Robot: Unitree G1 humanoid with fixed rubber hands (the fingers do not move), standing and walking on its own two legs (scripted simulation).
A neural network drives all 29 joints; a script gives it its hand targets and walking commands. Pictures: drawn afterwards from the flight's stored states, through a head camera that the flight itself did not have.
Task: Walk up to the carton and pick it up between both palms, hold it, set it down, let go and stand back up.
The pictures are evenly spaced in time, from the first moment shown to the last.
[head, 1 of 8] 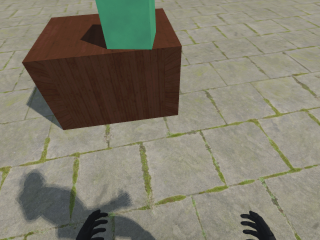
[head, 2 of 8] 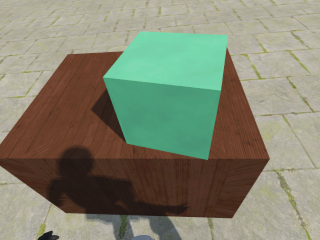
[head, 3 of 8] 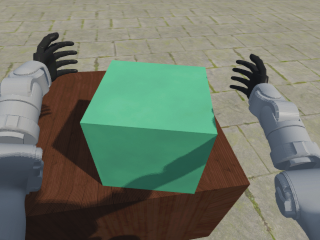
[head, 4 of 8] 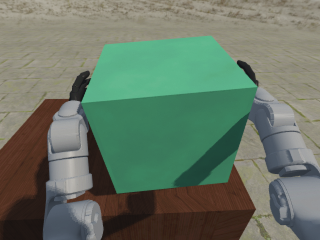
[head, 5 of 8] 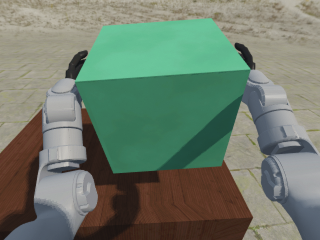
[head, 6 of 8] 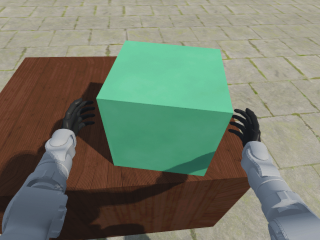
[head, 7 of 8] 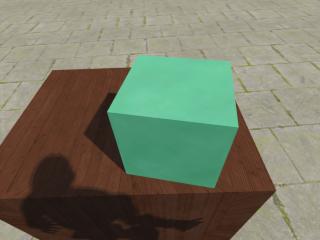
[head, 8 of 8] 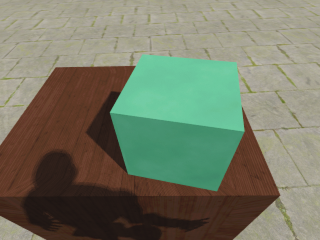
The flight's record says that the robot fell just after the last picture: no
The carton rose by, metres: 0.27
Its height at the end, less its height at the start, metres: +0.00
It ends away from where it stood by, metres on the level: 0.02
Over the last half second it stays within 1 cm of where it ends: yes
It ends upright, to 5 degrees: yes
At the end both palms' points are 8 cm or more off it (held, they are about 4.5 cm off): yes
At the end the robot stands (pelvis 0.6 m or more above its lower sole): yes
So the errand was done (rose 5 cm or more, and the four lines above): yes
